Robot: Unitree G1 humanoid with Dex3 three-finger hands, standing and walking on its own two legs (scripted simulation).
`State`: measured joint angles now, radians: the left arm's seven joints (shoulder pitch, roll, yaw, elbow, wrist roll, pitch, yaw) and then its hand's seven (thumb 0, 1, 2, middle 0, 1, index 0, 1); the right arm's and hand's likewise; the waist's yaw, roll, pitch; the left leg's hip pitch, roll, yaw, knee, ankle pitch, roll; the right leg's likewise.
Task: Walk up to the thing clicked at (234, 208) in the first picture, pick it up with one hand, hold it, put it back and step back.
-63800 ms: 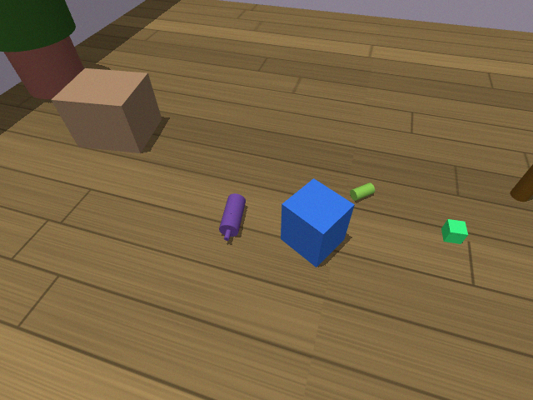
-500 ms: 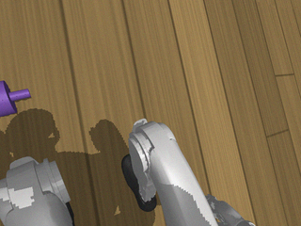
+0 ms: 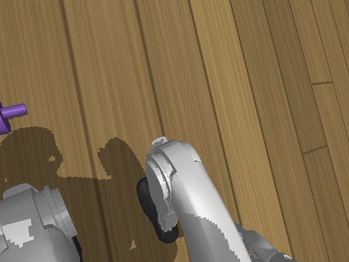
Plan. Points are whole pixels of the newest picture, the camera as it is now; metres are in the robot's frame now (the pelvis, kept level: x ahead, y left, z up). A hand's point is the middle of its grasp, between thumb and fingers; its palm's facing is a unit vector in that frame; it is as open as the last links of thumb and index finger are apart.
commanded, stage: open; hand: left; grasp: from above
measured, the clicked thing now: out of the picture +0.46 +0.29 -0.26
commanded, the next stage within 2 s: withdraw in 0.46 s
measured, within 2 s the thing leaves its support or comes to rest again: rests again in 0.22 s
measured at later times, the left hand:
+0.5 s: hand out of the picture +0.45 +0.31 -0.24, palm faces -0.47 -0.11 -0.88, open 13.6 cm
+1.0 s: hand out of the picture +0.47 +0.34 -0.11, palm faces -0.29 -0.08 -0.95, open 14.1 cm
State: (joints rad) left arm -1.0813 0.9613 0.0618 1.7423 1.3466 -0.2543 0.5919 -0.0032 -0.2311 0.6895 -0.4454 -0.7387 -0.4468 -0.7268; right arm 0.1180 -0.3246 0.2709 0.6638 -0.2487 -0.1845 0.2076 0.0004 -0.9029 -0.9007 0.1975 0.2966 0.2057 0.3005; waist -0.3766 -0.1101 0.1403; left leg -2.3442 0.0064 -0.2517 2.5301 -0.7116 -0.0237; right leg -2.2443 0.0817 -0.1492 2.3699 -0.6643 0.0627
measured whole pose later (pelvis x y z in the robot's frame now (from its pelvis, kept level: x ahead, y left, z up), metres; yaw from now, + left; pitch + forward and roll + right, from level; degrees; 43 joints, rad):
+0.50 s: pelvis +0.00 +0.00 +0.00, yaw +0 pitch +30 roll -14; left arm -1.06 0.95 0.09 1.67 1.31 -0.22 0.55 0.00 -0.47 1.02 -0.11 -1.05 -0.11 -1.04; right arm 0.11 -0.33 0.26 0.65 -0.23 -0.18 0.22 0.00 -0.90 -0.90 0.20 0.30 0.21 0.30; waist -0.37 -0.10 0.15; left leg -2.35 0.00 -0.26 2.52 -0.72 -0.02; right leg -2.24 0.07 -0.16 2.36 -0.68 0.06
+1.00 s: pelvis +0.01 +0.00 +0.03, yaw +4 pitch +35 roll -10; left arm -0.98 0.72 0.06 1.35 1.15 0.02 0.44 0.00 -0.51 0.99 -0.09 -1.00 -0.09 -0.99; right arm 0.15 -0.28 0.10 0.71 -0.13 -0.09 0.25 0.00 -0.90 -0.90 0.20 0.30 0.20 0.30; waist -0.26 0.02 -0.07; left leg -2.31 0.01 -0.17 2.40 -0.71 -0.02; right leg -2.24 0.06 -0.09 2.29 -0.68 0.05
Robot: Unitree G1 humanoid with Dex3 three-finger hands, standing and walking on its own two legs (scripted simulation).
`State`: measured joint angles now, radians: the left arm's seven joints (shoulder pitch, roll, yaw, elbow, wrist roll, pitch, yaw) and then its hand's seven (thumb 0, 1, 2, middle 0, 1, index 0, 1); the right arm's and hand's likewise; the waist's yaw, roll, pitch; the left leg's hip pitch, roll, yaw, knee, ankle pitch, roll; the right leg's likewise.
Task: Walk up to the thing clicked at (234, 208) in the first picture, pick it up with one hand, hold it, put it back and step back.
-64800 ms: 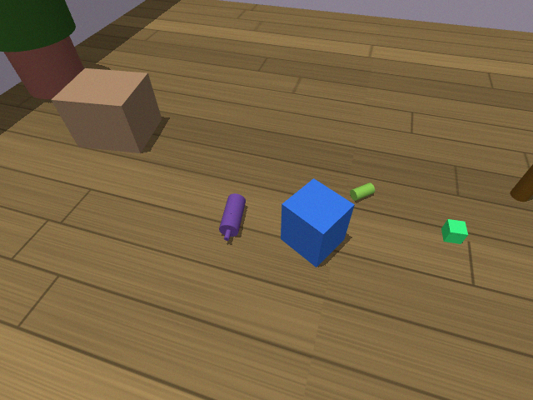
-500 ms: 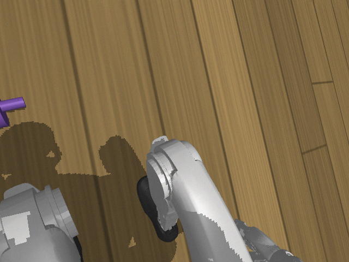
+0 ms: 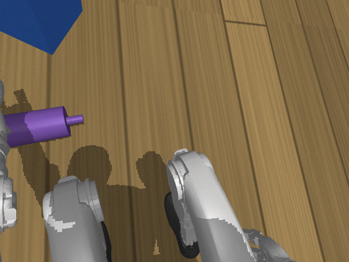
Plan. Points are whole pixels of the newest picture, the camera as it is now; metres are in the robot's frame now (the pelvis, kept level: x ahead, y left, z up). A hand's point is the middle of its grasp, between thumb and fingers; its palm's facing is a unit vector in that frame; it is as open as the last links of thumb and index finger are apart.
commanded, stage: withdraw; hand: left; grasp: from above
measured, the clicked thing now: (39, 125) +0.48 +0.27 -0.29
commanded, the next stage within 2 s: home in 0.42 s
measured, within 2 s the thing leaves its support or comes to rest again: neither
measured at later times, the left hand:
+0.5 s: hand out of the picture +0.44 +0.30 -0.13, palm faces -0.50 -0.05 -0.86, open 14.0 cm
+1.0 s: hand out of the picture +0.43 +0.30 -0.07, palm faces -0.30 -0.46 -0.83, open 9.4 cm
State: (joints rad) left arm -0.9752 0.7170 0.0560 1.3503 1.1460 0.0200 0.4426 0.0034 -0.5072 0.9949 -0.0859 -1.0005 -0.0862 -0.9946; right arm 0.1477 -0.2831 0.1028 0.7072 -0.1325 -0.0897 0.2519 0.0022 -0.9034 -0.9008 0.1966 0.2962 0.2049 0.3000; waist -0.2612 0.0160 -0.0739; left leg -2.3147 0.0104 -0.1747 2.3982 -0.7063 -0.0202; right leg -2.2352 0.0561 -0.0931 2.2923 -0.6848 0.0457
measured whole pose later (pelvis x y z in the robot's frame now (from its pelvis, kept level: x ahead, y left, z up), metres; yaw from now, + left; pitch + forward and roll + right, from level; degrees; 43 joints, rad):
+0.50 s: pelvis -0.02 -0.01 +0.02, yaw +4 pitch +34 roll -7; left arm -1.07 0.73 -0.04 1.50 1.22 -0.17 0.28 0.00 -0.50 1.00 -0.09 -0.99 -0.09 -0.99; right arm 0.17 -0.32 0.10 0.68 -0.12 -0.01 0.09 0.00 -0.90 -0.90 0.20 0.30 0.20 0.30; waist -0.26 -0.01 -0.05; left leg -2.25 -0.01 -0.14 2.29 -0.63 -0.03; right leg -2.18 0.03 -0.07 2.22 -0.64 0.03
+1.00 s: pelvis +0.00 +0.01 +0.07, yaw +4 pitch +37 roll -8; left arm -0.70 0.58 0.09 0.92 0.75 0.03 0.12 0.00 0.44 0.90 -0.23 -0.45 -0.22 -0.46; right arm 0.22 -0.24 0.03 0.67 -0.04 0.03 0.12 0.00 -0.90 -0.90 0.20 0.30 0.21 0.30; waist -0.17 0.06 -0.15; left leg -2.15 0.00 -0.11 2.18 -0.69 0.00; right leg -2.07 0.02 -0.05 2.10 -0.70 0.05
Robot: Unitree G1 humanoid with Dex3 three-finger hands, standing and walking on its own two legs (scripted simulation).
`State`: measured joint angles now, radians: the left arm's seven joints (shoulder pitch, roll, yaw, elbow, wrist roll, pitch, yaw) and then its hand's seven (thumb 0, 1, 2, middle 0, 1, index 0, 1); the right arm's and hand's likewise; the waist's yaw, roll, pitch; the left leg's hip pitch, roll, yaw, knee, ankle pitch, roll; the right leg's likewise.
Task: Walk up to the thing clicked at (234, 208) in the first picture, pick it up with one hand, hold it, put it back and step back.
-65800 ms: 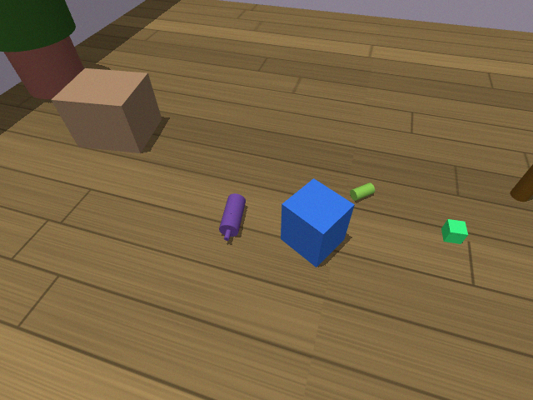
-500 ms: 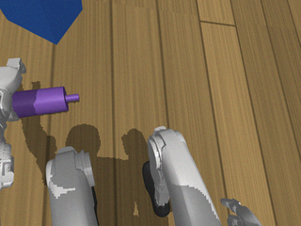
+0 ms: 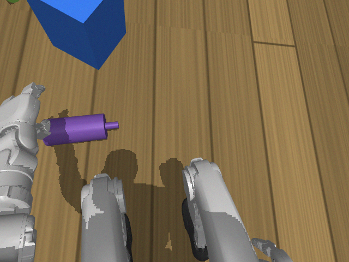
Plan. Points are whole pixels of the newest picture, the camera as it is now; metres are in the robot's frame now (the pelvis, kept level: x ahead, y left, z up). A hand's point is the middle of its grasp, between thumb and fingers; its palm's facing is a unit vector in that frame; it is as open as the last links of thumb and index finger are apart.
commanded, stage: home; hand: left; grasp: from above
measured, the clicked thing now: (83, 128) +0.50 +0.23 -0.36
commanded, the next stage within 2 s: none
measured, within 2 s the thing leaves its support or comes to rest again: neither
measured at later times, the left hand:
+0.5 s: hand (4, 200) +0.28 +0.22 +0.08, palm faces +0.04 -0.93 -0.35, open 7.4 cm
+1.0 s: hand out of the picture +0.22 +0.20 +0.26, palm faces +0.18 -0.96 -0.23, open 7.4 cm
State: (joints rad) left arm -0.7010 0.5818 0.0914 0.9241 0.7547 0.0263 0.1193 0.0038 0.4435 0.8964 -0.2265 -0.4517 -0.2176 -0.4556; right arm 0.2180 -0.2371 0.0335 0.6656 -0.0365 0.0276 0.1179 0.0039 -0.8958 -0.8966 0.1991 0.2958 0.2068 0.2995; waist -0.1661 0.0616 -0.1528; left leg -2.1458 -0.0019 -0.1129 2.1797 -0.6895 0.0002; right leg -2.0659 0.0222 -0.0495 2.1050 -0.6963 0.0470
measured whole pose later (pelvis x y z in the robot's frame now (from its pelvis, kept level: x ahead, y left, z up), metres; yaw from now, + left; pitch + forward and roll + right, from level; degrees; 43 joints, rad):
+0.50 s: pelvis +0.02 -0.01 +0.19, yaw +5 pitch +25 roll -4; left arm -0.03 0.31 0.04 0.30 0.07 0.30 0.08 0.01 0.89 0.90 -0.21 -0.30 -0.21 -0.30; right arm 0.09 -0.22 0.03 0.54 0.03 -0.06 -0.05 0.01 -0.90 -0.90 0.20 0.30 0.21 0.30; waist -0.06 0.02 -0.18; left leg -1.42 0.01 -0.09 1.57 -0.60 -0.02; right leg -1.36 0.01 -0.05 1.52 -0.61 0.02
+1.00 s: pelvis +0.08 +0.00 +0.31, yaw +7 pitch +12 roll -3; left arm 0.50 0.22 0.04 -0.13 -0.06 0.45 0.05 0.01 0.90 0.90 -0.20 -0.30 -0.20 -0.30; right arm 0.31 -0.22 0.04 0.51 0.02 -0.17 -0.18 0.01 -0.90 -0.90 0.20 0.30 0.21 0.30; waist -0.05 0.06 -0.18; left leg -0.73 0.02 -0.07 1.02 -0.49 -0.01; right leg -0.67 0.01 -0.03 0.95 -0.48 0.02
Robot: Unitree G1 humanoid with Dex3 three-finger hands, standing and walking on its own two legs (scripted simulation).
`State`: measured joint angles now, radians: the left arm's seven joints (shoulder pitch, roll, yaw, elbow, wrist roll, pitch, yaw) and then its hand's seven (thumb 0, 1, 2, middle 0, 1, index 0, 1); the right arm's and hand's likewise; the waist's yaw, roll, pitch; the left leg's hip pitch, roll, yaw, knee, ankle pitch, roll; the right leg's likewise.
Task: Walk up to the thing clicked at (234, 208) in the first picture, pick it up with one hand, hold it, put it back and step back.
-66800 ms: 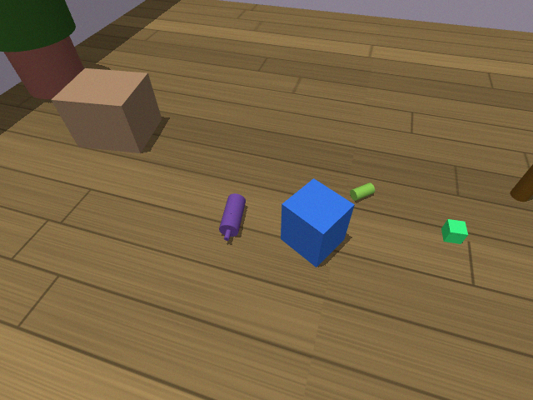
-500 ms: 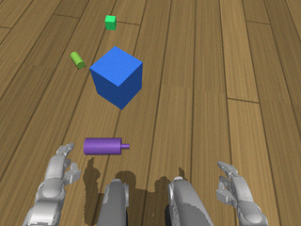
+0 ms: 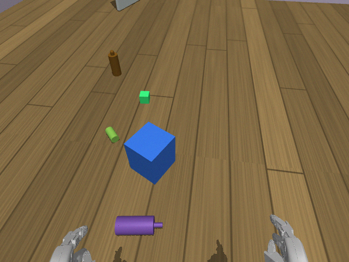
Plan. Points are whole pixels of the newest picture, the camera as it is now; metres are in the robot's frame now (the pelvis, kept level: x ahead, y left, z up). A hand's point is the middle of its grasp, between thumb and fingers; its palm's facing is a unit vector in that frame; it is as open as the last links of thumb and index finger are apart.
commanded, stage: home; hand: left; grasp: from above
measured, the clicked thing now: (139, 225) +0.44 +0.17 -0.67
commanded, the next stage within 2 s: stand in 2.00 s
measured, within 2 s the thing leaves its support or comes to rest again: neither
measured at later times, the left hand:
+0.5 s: hand out of the picture +0.15 +0.18 -0.04, palm faces +0.06 -0.97 -0.22, open 7.4 cm
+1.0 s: hand out of the picture +0.16 +0.17 -0.04, palm faces +0.05 -0.97 -0.22, open 7.4 cm
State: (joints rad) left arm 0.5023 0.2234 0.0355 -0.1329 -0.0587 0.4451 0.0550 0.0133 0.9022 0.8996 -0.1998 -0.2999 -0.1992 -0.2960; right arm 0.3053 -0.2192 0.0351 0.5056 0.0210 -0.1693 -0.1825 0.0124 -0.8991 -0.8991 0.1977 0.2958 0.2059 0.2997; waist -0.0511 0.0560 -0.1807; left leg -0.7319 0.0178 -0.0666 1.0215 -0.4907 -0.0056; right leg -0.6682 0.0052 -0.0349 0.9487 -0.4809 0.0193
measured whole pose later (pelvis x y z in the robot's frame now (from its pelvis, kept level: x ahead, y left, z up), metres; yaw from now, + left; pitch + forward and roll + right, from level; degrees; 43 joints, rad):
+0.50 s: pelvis -0.01 -0.01 +0.00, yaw +1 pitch +9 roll -2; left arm 0.50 0.22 0.03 -0.12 -0.05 0.45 0.02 0.01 0.90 0.90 -0.20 -0.30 -0.20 -0.30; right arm 0.29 -0.22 0.04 0.52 0.01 -0.23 -0.18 0.01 -0.90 -0.90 0.20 0.30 0.21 0.30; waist -0.03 0.05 -0.15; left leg -0.69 0.01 -0.07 1.00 -0.48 -0.01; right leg -0.63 0.00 -0.04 0.95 -0.48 0.01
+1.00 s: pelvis +0.00 -0.01 +0.00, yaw +0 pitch +10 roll -2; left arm 0.50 0.22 0.03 -0.13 -0.05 0.45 0.02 0.01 0.90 0.90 -0.20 -0.30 -0.20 -0.30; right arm 0.28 -0.22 0.03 0.53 0.01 -0.23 -0.18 0.01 -0.90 -0.90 0.20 0.30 0.21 0.30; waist -0.03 0.05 -0.16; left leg -0.69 0.02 -0.07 1.01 -0.49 -0.02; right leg -0.63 0.00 -0.04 0.95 -0.49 0.01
